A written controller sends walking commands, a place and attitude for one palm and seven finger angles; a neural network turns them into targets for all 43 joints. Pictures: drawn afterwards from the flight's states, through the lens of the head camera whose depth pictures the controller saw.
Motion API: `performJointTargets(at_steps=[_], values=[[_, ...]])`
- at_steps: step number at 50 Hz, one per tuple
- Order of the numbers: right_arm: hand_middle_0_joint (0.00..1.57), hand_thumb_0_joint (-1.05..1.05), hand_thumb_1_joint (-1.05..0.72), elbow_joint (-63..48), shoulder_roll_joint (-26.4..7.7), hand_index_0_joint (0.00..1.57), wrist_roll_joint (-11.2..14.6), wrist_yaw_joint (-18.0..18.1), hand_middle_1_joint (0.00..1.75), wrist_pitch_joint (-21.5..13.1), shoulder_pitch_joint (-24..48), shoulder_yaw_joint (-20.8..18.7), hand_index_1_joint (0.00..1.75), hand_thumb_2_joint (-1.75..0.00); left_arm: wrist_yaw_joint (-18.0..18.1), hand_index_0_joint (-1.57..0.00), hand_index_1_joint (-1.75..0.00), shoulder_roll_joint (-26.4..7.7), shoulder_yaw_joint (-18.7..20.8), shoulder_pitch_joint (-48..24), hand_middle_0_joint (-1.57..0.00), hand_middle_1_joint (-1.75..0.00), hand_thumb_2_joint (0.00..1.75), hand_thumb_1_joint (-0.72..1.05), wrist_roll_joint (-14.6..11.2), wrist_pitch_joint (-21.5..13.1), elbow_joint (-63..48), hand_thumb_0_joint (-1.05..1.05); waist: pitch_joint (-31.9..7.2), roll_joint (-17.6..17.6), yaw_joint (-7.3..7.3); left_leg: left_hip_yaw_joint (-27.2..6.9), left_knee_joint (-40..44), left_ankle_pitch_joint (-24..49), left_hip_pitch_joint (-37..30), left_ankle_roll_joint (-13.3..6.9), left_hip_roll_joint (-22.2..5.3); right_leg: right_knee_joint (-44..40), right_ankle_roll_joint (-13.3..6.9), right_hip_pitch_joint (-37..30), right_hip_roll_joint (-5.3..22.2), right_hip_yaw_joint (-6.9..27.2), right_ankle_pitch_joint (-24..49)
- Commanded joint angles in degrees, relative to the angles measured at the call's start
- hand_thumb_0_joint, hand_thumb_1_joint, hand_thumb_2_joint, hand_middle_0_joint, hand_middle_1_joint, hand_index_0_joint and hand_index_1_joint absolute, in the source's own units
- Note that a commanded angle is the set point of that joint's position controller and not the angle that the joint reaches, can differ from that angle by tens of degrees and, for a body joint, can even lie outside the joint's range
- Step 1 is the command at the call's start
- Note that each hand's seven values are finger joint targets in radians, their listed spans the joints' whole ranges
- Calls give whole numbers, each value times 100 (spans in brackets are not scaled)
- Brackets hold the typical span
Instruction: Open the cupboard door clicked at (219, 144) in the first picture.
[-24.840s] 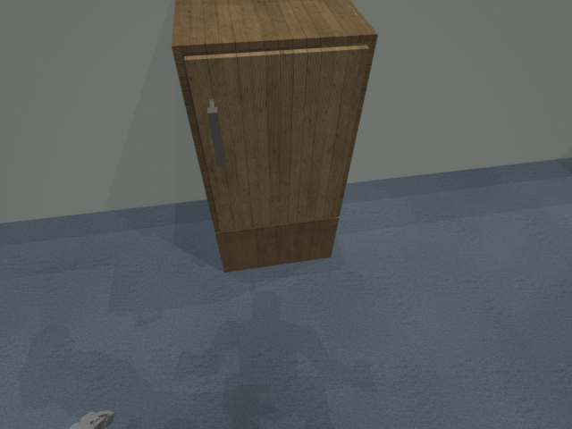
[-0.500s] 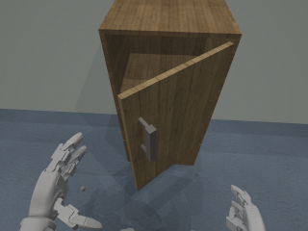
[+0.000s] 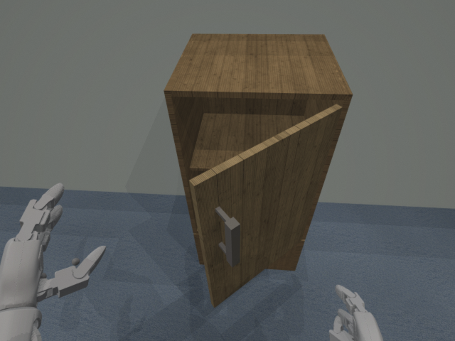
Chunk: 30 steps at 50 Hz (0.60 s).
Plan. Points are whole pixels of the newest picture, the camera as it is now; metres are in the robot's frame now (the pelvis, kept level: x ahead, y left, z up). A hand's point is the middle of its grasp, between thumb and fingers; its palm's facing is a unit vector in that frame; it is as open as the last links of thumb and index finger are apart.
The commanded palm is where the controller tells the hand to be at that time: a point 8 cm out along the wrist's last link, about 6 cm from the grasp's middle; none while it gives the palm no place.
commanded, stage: draw the hand back to the body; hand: left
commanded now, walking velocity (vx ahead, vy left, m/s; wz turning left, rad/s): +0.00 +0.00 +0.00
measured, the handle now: (227, 237) +0.34 +0.05 -0.04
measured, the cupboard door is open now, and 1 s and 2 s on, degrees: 41 41 41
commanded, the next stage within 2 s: step back with the hand held close in 0.54 s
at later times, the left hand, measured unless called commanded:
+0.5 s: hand (60, 252) +0.18 +0.24 +0.15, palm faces +0.44 -0.80 -0.41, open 7.5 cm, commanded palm +0.13 +0.28 +0.18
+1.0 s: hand (48, 261) +0.17 +0.25 +0.16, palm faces +0.34 -0.78 -0.52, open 7.4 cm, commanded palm +0.11 +0.29 +0.18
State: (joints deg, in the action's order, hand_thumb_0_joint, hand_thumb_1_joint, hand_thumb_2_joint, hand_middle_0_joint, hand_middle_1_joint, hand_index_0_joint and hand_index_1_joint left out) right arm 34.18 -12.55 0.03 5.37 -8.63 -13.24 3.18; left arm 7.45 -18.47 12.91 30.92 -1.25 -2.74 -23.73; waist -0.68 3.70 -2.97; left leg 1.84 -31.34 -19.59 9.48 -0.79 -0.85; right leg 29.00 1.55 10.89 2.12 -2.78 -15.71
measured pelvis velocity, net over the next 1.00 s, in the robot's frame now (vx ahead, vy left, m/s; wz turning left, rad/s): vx -0.04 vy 0.00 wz -0.02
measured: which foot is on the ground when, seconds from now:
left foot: down 0.00-1.00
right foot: down 0.00-1.00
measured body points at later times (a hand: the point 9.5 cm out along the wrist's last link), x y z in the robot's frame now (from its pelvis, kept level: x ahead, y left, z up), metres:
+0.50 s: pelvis +0.00 -0.02 +0.01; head -0.02 -0.03 +0.46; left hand +0.15 +0.28 +0.18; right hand +0.18 -0.24 -0.07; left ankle -0.03 +0.10 -0.73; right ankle +0.00 -0.14 -0.73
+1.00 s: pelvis -0.04 +0.00 +0.01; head -0.02 -0.01 +0.46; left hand +0.14 +0.29 +0.18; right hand +0.14 -0.26 -0.07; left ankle -0.03 +0.10 -0.73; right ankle +0.00 -0.14 -0.73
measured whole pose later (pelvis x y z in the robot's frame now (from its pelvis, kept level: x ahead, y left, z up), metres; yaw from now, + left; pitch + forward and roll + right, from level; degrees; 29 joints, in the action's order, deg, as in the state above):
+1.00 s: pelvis -0.04 +0.00 +0.01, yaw -1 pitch -1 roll -1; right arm 33.2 -14.1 0.2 5.2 -1.3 -8.8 -0.7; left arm 6.5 -23.2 22.4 32.3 -2.4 -8.4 -25.7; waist 2.8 2.2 -0.3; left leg 3.2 -25.1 -12.8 11.8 -0.6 -1.3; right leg 21.7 1.2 13.2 1.4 -1.6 -7.9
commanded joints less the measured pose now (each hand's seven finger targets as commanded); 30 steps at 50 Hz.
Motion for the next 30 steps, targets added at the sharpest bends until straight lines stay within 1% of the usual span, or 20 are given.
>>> performJointTargets(at_steps=[1, 2, 3, 4, 6, 7, 8, 9, 10, 11, 16, 18, 20, 23, 24, 25, 26, 27, 29, 30], values=[[20, 0, -90, -845, -594, 20, -14, 35, 30, -342, 731, -288, 30, -90, 76, -19, -30, -957, 891, -546, -19, -30, 80, 65, -28, -467, -1281, 0, -229, 78, -48, -145, 892, 1931, 34, 103, -82, -513, -231, -521, -202, -115, 1164], [20, 0, -90, -826, -600, 20, -15, 31, 30, -344, 743, -302, 30, -90, 79, -19, -30, -993, 962, -603, -19, -30, 81, 69, -33, -487, -1306, 0, -236, 5, -52, -141, 919, 1995, -19, 101, -86, -544, -228, -555, -205, -109, 1224], [20, 0, -90, -796, -615, 20, -30, 38, 30, -346, 795, -314, 30, -90, 80, -19, -30, -1100, 1111, -627, -19, -30, 82, 73, -36, -485, -1244, 0, -238, 49, -95, -132, 950, 2033, -63, 102, -74, -600, -245, -646, -210, -99, 1302], [20, 0, -90, -794, -602, 20, -30, 29, 30, -336, 793, -313, 30, -90, 73, -19, -30, -1104, 1146, -685, -19, -30, 84, 76, -59, -501, -1320, 0, -259, 136, -86, -120, 977, 2056, -89, 101, -69, -608, -239, -697, -196, -75, 1343], [20, 0, -90, -744, -602, 20, -33, 13, 30, -309, 800, -327, 30, -90, 69, -20, -30, -1151, 1283, -804, -20, -30, 87, 83, -80, -522, -1300, 0, -260, 33, -86, -128, 1025, 2101, -147, 114, -78, -663, -233, -735, -220, -84, 1364], [20, 0, -90, -747, -601, 20, -35, 12, 30, -306, 827, -346, 30, -90, 70, -20, -30, -1204, 1368, -866, -20, -30, 88, 87, -89, -547, -1381, 0, -340, 152, -99, -78, 1024, 2105, -238, 96, -65, -704, -232, -770, -209, -57, 1422], [20, 0, -90, -696, -610, 20, -39, 23, 30, -296, 858, -350, 30, -90, 75, -20, -30, -1285, 1484, -883, -20, -30, 90, 90, -96, -542, -1235, 0, -238, 74, -122, -79, 1042, 2075, -219, 94, -64, -765, -247, -793, -222, -58, 1447], [20, 0, -90, -677, -589, 20, -42, 6, 30, -282, 846, -348, 30, -90, 41, -20, -30, -1038, 1297, -743, -20, -30, 90, 90, -111, -528, -1040, 0, -118, 38, -80, -52, 1064, 2007, -209, 88, -59, -783, -226, -737, -210, -58, 1427], [20, 0, -90, -665, -602, 20, -33, -16, 30, -247, 837, -358, 30, -90, 7, -20, -30, -901, 1174, -701, -20, -30, 90, 90, -124, -508, -929, 0, -43, -89, -63, -66, 1090, 2024, -208, 78, -73, -808, -217, -711, -223, -69, 1412], [20, 0, -90, -677, -624, 20, -29, -33, 30, -217, 855, -384, 30, -90, -22, -20, -30, -855, 1108, -707, -20, -30, 90, 90, -133, -492, -900, 0, -20, -130, -55, -42, 1102, 1983, -243, 61, -79, -851, -206, -684, -229, -51, 1393], [20, 0, -90, -686, -631, 20, -53, -28, 30, -175, 923, -415, 30, -90, -13, -20, -30, -1054, 1210, -834, -20, -30, 90, 90, -108, -526, -1088, 0, -265, -31, -97, -21, 1153, 1870, -349, 31, -27, -921, -212, -861, -226, -2, 1410], [20, 0, -90, -664, -630, 20, -60, -4, 30, -178, 949, -416, 30, -90, 2, -20, -30, -1175, 1304, -856, -20, -30, 90, 90, -98, -533, -1094, 0, -242, -73, -117, -18, 1155, 1828, -340, 36, -8, -974, -226, -915, -228, 5, 1421], [20, 0, -90, -659, -590, 20, -59, -1, 30, -204, 972, -409, 30, -90, 12, -20, -30, -1192, 1319, -898, -20, -30, 90, 90, -100, -565, -1256, 0, -290, 151, -114, 5, 1150, 1851, -417, 38, 0, -984, -219, -907, -220, 34, 1457], [20, 0, -90, -624, -597, 20, -65, 13, 30, -244, 983, -404, 30, -90, 26, -20, -30, -1228, 1344, -929, -20, -30, 90, 90, -93, -568, -1220, 0, -175, 81, -117, -28, 1178, 1798, -397, 57, 5, -1047, -236, -882, -240, 13, 1381], [20, 0, -90, -621, -574, 20, -61, 12, 30, -252, 982, -404, 30, -90, 20, -20, -30, -1158, 1305, -878, -20, -30, 90, 90, -108, -566, -1159, 0, -118, 36, -105, -12, 1184, 1766, -402, 43, 6, -1066, -218, -852, -237, 31, 1378], [20, 0, -90, -611, -570, 20, -54, 11, 30, -251, 985, -415, 30, -90, 13, -20, -30, -1137, 1290, -841, -20, -30, 90, 90, -109, -570, -1114, 0, -85, 40, -103, 12, 1184, 1737, -414, 37, 1, -1086, -207, -819, -239, 39, 1353], [20, 0, -90, -610, -585, 20, -55, 2, 30, -259, 978, -415, 30, -90, 8, -20, -30, -1135, 1273, -896, -20, -30, 90, 90, -104, -587, -1200, 0, -115, 147, -101, 5, 1190, 1758, -421, 46, 4, -1084, -215, -843, -240, 39, 1356], [20, 0, -90, -590, -576, 20, -58, 5, 30, -268, 972, -427, 30, -90, 13, -20, -30, -1143, 1301, -859, -20, -30, 90, 90, -106, -597, -1131, 0, -140, 26, -102, 9, 1195, 1768, -435, 38, 4, -1086, -205, -851, -240, 29, 1373], [20, 0, -90, -575, -573, 20, -55, -1, 30, -265, 987, -434, 30, -90, -3, -20, -30, -1091, 1256, -808, -20, -30, 90, 90, -106, -593, -1045, 0, -77, 85, -103, 22, 1205, 1744, -444, 41, 5, -1117, -207, -823, -236, 46, 1349], [20, 0, -90, -567, -577, 20, -56, -4, 30, -255, 985, -440, 30, -90, -8, -20, -30, -1077, 1257, -772, -20, -30, 90, 90, -123, -589, -972, 0, -67, -65, -111, 16, 1210, 1729, -442, 29, 0, -1140, -198, -820, -241, 47, 1332]])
